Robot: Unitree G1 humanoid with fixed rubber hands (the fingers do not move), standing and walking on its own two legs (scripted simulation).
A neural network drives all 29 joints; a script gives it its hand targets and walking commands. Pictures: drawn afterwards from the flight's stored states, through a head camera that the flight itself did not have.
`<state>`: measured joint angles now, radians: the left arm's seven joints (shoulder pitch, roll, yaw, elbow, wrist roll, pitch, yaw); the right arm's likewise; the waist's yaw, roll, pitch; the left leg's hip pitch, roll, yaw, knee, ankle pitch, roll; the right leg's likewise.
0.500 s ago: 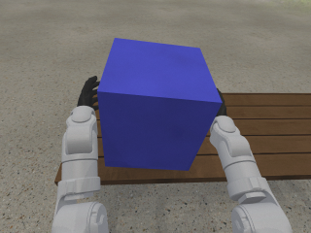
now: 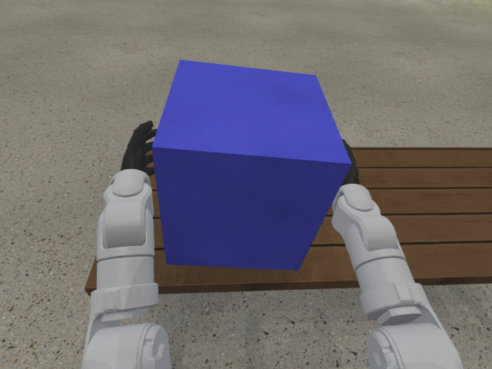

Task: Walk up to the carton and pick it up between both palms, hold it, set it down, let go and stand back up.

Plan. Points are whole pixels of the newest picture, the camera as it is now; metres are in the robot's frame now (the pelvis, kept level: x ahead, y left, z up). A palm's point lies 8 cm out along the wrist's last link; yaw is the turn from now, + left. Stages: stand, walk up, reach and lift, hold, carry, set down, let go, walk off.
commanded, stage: hold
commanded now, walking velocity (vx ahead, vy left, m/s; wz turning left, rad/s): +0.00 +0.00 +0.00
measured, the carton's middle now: (241, 169) +0.41 +0.00 +0.14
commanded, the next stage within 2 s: none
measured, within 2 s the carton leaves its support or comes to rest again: neither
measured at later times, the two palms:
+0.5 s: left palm (136, 171) +0.35 +0.17 +0.18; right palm (345, 184) +0.35 -0.16 +0.15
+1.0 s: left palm (137, 171) +0.36 +0.17 +0.18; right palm (345, 185) +0.35 -0.16 +0.15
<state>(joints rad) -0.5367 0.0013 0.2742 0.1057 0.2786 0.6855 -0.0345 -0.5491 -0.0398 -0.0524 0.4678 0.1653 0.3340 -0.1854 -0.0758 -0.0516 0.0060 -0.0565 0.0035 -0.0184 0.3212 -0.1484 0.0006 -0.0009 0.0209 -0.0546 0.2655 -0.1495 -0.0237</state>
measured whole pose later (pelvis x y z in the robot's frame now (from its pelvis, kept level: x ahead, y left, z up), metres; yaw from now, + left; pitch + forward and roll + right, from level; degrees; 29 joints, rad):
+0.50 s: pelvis +0.00 +0.00 +0.00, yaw +0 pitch -7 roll -1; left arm -0.56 0.00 0.28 0.14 0.28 0.68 -0.04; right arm -0.56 -0.04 -0.07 0.49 0.15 0.33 -0.18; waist -0.07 -0.05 0.00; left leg -0.05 0.00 -0.02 0.32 -0.14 0.00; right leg 0.00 0.02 -0.05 0.27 -0.15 -0.03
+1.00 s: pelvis +0.00 +0.00 +0.00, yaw +0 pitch -7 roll -1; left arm -0.55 0.00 0.28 0.12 0.28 0.68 -0.03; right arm -0.55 -0.04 -0.06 0.48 0.16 0.33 -0.18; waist -0.07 -0.05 0.01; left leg -0.06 0.00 -0.02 0.32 -0.15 0.00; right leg 0.00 0.02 -0.05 0.27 -0.15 -0.02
